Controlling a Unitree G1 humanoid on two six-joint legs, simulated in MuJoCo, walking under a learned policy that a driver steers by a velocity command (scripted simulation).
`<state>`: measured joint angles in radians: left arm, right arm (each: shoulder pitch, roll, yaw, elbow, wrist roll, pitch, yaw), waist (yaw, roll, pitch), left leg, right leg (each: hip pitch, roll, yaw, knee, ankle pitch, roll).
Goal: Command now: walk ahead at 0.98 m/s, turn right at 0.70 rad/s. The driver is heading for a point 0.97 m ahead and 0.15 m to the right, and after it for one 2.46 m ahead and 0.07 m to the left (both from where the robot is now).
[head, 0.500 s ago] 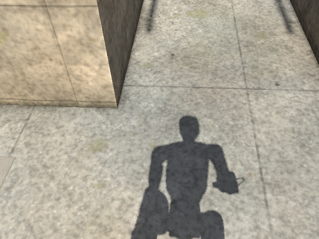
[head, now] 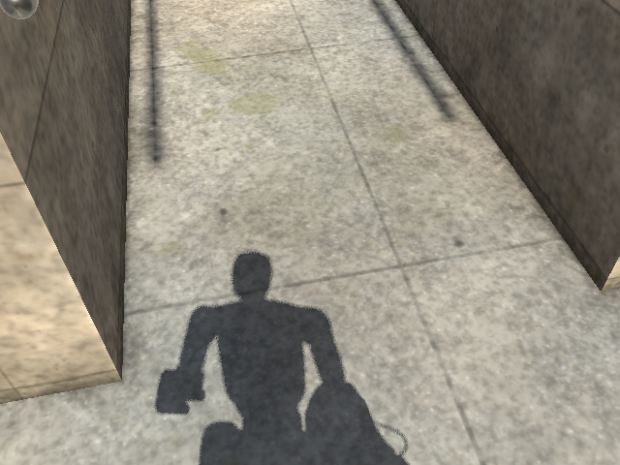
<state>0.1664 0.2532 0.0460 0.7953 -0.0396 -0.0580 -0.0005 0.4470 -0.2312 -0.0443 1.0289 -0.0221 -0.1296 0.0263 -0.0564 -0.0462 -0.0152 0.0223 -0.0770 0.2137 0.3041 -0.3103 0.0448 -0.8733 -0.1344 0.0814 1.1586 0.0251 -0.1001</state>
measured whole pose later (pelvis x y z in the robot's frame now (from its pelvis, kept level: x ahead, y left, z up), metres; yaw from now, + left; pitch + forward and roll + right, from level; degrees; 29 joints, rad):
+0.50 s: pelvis +0.44 -0.06 +0.00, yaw -25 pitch +1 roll +1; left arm 0.45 0.19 0.04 0.79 -0.03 -0.08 0.00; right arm -0.01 -0.24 -0.01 0.57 -0.02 -0.15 -0.01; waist 0.07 0.04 0.02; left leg -0.73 0.10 -0.14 0.77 0.05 -0.03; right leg -0.11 0.17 0.17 0.43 -0.31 -0.14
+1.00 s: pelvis +0.90 -0.15 +0.00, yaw -9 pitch +2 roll -1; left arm -0.09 0.25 0.00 0.54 0.03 -0.16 -0.03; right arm 0.52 -0.25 -0.06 0.80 0.04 -0.03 -0.02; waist -0.14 -0.02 0.06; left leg -0.06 -0.16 -0.26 0.41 -0.35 0.12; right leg -0.66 0.04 0.16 0.52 0.08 0.00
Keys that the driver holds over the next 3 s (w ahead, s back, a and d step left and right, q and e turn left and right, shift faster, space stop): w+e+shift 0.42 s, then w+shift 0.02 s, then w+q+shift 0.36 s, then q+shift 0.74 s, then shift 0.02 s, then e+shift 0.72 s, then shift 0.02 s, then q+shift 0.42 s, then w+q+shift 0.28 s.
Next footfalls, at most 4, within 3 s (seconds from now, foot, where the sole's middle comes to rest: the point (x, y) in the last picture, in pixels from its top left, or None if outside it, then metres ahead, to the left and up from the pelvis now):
0.20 right None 0.40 -0.09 -0.77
0.66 left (341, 350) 0.84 -0.07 -0.77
1.08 right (408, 246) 1.18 -0.30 -0.77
1.54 left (318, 267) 1.12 -0.04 -0.77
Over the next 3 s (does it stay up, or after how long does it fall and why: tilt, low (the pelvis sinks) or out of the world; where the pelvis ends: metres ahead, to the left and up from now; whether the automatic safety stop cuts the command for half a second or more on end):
stays up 1.21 -0.20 0.01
